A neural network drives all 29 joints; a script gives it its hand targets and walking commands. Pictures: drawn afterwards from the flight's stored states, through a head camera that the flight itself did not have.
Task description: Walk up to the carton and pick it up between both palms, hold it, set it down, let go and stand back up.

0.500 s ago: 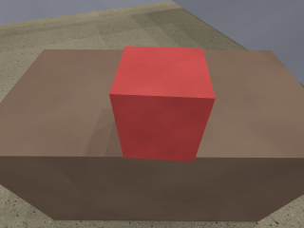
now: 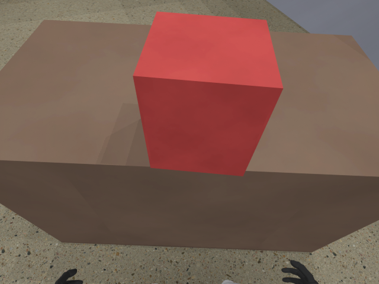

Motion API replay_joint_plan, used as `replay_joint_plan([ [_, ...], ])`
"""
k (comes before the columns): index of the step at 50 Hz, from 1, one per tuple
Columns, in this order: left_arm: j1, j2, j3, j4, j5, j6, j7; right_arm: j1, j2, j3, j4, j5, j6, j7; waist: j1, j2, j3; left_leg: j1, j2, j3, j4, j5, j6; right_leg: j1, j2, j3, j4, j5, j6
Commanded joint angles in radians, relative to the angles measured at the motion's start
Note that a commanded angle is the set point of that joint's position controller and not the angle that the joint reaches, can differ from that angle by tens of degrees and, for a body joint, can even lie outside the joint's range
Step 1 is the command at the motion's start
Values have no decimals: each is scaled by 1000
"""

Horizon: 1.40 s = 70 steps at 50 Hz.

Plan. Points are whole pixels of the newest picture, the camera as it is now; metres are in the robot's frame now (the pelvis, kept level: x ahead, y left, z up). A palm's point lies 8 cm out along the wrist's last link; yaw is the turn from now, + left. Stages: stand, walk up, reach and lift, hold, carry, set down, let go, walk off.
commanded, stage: reach and lift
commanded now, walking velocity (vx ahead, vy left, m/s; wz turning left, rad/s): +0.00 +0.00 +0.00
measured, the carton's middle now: (203, 100) +0.47 -0.01 +0.13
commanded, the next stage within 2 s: none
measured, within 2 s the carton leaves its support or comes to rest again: neither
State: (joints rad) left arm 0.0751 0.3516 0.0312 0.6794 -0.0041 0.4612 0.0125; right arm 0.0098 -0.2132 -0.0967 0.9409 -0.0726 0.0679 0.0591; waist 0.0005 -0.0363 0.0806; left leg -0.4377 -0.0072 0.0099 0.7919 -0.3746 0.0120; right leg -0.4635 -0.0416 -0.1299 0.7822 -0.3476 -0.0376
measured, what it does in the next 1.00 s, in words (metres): stands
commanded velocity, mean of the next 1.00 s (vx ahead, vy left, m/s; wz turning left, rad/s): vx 0.00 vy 0.00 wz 0.00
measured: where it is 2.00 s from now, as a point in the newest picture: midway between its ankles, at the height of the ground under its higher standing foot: outside the picture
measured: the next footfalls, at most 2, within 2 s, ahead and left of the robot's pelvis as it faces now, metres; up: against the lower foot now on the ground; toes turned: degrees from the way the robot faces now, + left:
none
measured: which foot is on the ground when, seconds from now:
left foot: down 0.00-1.00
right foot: down 0.00-1.00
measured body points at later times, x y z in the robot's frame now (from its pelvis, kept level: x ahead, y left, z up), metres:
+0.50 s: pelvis +0.00 -0.03 +0.03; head +0.03 -0.02 +0.48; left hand +0.18 +0.26 -0.04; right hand +0.18 -0.23 -0.05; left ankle +0.01 +0.11 -0.71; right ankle +0.03 -0.10 -0.71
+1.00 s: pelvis +0.03 +0.00 +0.04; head +0.04 +0.02 +0.49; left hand +0.21 +0.24 +0.00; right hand +0.20 -0.22 +0.00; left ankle +0.01 +0.11 -0.71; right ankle +0.03 -0.10 -0.71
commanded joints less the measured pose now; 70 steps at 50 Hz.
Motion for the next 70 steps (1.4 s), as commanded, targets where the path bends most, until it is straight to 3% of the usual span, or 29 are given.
replay_joint_plan([
  [1, -3, 36, 74, -283, 57, 207, -13, 6, -215, 48, -40, 116, 44, 29, -24, 178, -338, 148, 97, -13, -93, 520, -111, 180, 50, -2, 3, 240, -17],
  [2, 64, 17, 84, -292, 68, 225, -25, 31, -230, 77, -34, 140, 45, 23, -29, 155, -328, 236, 90, -14, -102, 628, -117, 193, 66, -10, -42, 302, -13],
  [3, 116, 0, 94, -310, 83, 237, -36, 46, -245, 95, -35, 157, 47, 14, -24, 136, -294, 272, 81, -8, -135, 630, -121, 253, 75, -11, -105, 336, -13],
  [4, 154, 0, 107, -339, 90, 241, -43, 47, -251, 114, -72, 165, 48, 3, -14, 104, -247, 269, 64, 6, -172, 560, -119, 329, 75, -2, -169, 358, -17],
  [6, 140, 29, 124, -368, 92, 226, -48, 4, -213, 131, -183, 148, 60, -19, 13, -4, -80, 196, 32, 55, -264, 265, -78, 379, 51, 45, -283, 241, -4],
  [7, 119, 37, 130, -356, 94, 212, -44, -18, -183, 134, -230, 130, 66, -28, 28, -23, -15, 132, 23, 72, -292, 213, -56, 392, 39, 72, -310, 207, 8],
  [11, 16, 78, 152, -365, 92, 140, -36, -25, -59, 124, -410, 80, 75, -36, 63, -28, 22, 15, 24, 112, -333, 110, -10, 422, -26, 188, -402, 26, 48],
  [16, -67, 112, 152, -458, 58, 60, -39, 55, 20, 97, -541, 67, 76, -58, 47, 21, -113, 25, 41, 122, -325, 101, 1, 430, -75, 255, -420, 12, 70],
  [20, -5, 117, 134, -488, 17, 38, -47, 124, 26, 87, -586, 71, 79, -94, 24, 43, -138, 67, 44, 118, -360, 126, -2, 457, -60, 224, -421, 84, 72],
  [24, 89, 104, 123, -492, -11, 28, -51, 169, 18, 89, -622, 76, 83, -115, 28, 31, -94, 113, 36, 115, -422, 173, -7, 486, -19, 166, -438, 146, 67],
  [31, 163, 52, 99, -538, -36, -22, -31, 207, -11, 86, -684, 95, 73, -90, 43, 43, -60, 192, 36, 105, -500, 289, -19, 507, 45, 98, -471, 218, 45],
  [39, 189, 11, 63, -647, -54, -100, 5, 266, -29, 59, -735, 124, 21, -53, 45, 77, -98, 299, 28, 90, -502, 396, -41, 454, 53, 98, -505, 287, 27],
  [48, 251, -31, 44, -737, -67, -117, 19, 312, -49, 43, -823, 154, 15, -55, 54, 70, -81, 371, 18, 73, -513, 482, -59, 441, 61, 111, -550, 331, 11],
  [55, 263, -46, 37, -817, -83, -134, 23, 339, -50, 34, -932, 171, 32, -62, 55, 61, -70, 381, 21, 63, -525, 479, -63, 421, 65, 120, -571, 310, 4],
  [70, 139, -27, 31, -916, -151, -155, 30, 276, -19, 27, -1131, 219, 98, -93, 64, 60, -89, 330, 38, 50, -550, 339, -44, 394, 47, 153, -575, 208, 2],
])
